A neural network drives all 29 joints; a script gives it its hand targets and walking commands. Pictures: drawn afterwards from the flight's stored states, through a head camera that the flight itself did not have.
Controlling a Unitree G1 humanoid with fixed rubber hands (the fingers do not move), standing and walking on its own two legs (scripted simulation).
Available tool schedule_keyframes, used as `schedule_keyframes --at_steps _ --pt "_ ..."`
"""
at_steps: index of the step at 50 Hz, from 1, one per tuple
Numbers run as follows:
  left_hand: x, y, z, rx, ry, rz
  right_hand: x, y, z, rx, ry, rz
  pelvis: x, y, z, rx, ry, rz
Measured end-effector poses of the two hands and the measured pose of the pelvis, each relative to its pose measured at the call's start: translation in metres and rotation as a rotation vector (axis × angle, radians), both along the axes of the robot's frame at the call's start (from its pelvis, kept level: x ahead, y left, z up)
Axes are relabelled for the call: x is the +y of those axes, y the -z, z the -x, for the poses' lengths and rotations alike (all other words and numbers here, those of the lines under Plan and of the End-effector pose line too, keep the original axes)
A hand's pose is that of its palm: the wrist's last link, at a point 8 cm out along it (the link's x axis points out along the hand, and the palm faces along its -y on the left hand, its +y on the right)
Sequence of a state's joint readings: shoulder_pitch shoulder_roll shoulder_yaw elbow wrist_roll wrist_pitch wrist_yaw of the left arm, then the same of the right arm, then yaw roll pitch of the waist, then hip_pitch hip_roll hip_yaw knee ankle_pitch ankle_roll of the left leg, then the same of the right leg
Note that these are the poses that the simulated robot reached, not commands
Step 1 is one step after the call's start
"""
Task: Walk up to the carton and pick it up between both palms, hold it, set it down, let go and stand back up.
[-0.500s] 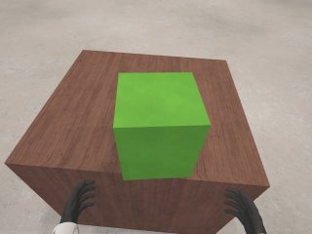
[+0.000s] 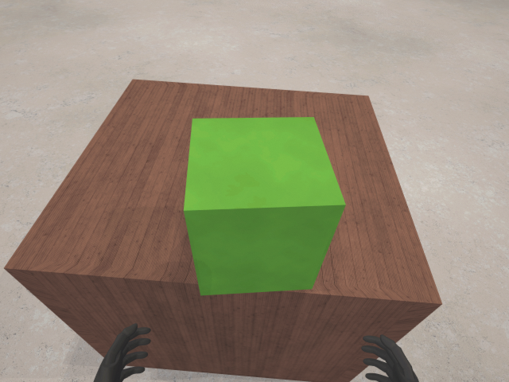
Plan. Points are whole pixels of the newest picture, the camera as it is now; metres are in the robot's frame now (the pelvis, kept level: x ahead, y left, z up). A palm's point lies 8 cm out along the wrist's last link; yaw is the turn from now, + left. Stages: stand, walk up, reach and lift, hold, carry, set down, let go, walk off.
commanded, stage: set down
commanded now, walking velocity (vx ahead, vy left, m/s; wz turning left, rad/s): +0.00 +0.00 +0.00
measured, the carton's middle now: (255, 208) +0.41 +0.03 +0.04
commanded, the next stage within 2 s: let go in 0.22 s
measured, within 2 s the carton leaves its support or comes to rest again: neither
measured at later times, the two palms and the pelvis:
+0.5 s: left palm (114, 377) +0.16 +0.23 -0.08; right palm out of the picture +0.15 -0.23 -0.09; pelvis -0.01 +0.00 +0.00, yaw +0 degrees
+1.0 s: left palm out of the picture +0.08 +0.26 -0.11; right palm out of the picture +0.09 -0.26 -0.10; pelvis -0.01 +0.00 -0.01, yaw +1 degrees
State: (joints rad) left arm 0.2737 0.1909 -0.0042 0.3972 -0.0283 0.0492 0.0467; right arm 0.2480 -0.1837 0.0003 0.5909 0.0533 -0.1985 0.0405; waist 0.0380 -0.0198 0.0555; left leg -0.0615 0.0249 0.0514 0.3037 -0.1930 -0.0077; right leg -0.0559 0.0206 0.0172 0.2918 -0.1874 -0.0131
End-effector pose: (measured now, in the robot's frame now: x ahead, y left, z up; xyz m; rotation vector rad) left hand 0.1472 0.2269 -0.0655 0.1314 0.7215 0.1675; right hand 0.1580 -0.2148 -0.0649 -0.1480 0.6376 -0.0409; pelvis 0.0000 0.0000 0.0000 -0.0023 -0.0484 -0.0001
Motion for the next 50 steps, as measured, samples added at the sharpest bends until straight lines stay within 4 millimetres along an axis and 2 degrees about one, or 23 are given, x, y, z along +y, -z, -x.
schedule_keyframes --at_steps 12,18,27,38,43,50 --pt "0.006 0.016 0.009 0.111 0.018 -0.004 0.0 0.016 0.008 0.075 0.003 0.029 0.0 0.001 0.003 -0.008 -0.008 0.001" --pt "0.007 0.02 0.005 0.14 0.04 -0.015 -0.004 0.023 0.01 0.093 0.017 0.042 0.0 0.003 0.006 -0.009 -0.009 0.001" --pt "0.0 0.015 -0.009 0.102 0.064 -0.017 -0.014 0.02 0.012 0.073 0.023 0.051 -0.002 0.003 0.006 -0.018 -0.003 0.001" --pt "-0.007 0.018 -0.001 0.102 0.043 0.016 -0.02 0.015 0.014 0.056 0.02 0.068 -0.004 0.005 0.009 -0.016 -0.003 -0.001" --pt "0.006 0.027 0.02 0.107 0.051 -0.032 -0.031 0.025 0.027 0.147 0.059 0.102 -0.002 0.008 0.009 0.01 -0.011 0.004" --pt "0.033 0.04 0.067 0.197 0.009 -0.065 -0.043 0.04 0.07 0.279 0.095 0.131 0.002 0.01 0.012 0.009 -0.018 0.009"
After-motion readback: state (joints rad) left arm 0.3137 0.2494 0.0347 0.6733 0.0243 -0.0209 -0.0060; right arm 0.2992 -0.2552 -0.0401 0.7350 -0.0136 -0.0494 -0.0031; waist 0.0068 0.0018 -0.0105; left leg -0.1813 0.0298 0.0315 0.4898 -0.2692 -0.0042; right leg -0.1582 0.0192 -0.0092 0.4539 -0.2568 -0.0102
